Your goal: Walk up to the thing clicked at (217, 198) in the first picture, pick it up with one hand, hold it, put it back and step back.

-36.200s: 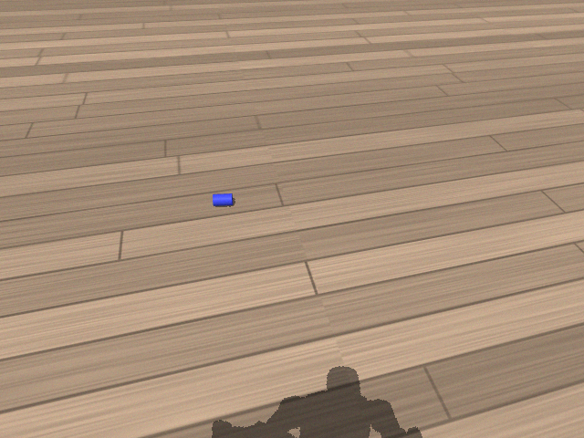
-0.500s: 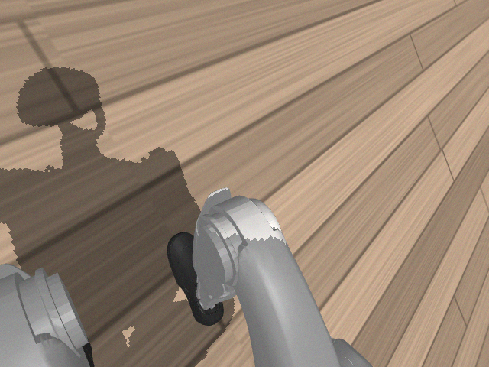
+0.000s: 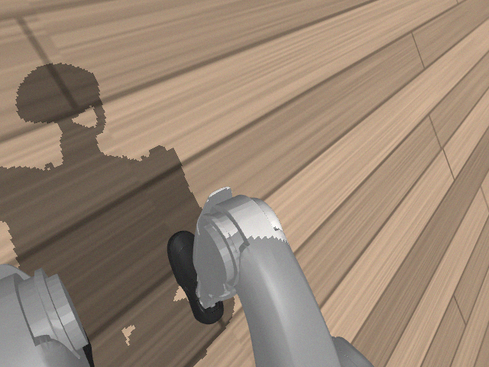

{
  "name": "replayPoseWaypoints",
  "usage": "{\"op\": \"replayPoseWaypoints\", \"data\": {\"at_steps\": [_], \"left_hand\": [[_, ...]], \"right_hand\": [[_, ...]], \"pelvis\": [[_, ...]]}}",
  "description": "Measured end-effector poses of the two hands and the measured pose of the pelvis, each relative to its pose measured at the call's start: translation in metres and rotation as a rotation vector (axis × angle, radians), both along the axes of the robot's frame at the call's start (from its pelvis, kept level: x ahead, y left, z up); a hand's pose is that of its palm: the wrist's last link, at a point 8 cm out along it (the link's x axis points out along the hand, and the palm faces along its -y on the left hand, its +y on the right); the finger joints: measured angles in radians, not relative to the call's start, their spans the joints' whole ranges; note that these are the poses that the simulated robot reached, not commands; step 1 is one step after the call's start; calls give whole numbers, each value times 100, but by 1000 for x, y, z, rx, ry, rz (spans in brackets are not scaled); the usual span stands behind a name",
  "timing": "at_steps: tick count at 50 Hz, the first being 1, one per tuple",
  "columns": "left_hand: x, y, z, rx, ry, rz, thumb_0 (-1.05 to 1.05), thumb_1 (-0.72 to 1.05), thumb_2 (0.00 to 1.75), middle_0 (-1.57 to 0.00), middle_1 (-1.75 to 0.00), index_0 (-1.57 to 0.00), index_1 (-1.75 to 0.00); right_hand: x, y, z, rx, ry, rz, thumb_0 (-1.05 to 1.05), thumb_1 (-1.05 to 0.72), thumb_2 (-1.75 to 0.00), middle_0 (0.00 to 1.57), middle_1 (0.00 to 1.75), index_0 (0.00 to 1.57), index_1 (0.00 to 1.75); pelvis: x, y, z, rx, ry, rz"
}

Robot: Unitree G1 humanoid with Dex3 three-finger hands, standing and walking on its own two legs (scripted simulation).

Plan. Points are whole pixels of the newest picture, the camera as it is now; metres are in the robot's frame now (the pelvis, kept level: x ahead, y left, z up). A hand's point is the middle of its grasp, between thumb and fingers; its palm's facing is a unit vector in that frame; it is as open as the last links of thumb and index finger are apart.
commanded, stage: close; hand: left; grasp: from above
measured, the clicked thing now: out of the picture +0.49 +0.37 -0.28
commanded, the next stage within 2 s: settle in 0.12 s
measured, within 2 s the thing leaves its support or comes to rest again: leaves its support in 0.56 s
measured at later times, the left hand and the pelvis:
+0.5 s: hand out of the picture +0.47 +0.36 -0.24, palm faces -0.43 -0.16 -0.89, open 8.6 cm; pelvis +0.00 +0.00 +0.00, yaw +0 degrees
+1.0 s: hand out of the picture +0.46 +0.37 -0.16, palm faces -0.46 -0.11 -0.88, open 8.3 cm; pelvis +0.00 +0.00 +0.02, yaw +4 degrees
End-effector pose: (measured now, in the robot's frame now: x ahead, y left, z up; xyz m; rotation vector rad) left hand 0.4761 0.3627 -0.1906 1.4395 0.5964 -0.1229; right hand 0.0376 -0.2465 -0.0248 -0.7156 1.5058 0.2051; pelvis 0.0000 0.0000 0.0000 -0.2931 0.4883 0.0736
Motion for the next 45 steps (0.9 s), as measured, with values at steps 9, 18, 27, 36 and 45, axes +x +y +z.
{"op": "replayPoseWaypoints", "data": {"at_steps": [9,18,27,36,45], "left_hand": [[1,0,1,0,1,0,0,27,32,-68,-47,-73,-44],[2,1,2,1,3,0,0,27,27,-73,-40,-78,-37],[3,2,6,-11,-7,0,0,27,24,-78,-34,-82,-32],[6,9,41,7,-67,-15,0,28,18,-82,-28,-87,-26],[1,15,82,38,-19,-10,0,31,11,-86,-21,-90,-19]], "right_hand": [[-2,1,0,-2,8,-3,0,-89,-90,20,29,20,30],[-2,0,1,-8,12,-7,0,-90,-90,20,29,20,30],[1,-4,4,-19,20,-23,0,-90,-90,20,29,20,30],[17,-16,7,-28,-16,-43,0,-90,-90,21,29,20,30],[43,-24,1,-1,-91,-56,0,-90,-90,20,29,20,30]], "pelvis": [[0,-1,0,2,2,-2],[1,-1,1,1,7,-1],[3,-1,3,-1,24,1],[6,-2,9,9,59,17],[6,-2,18,31,92,35]]}}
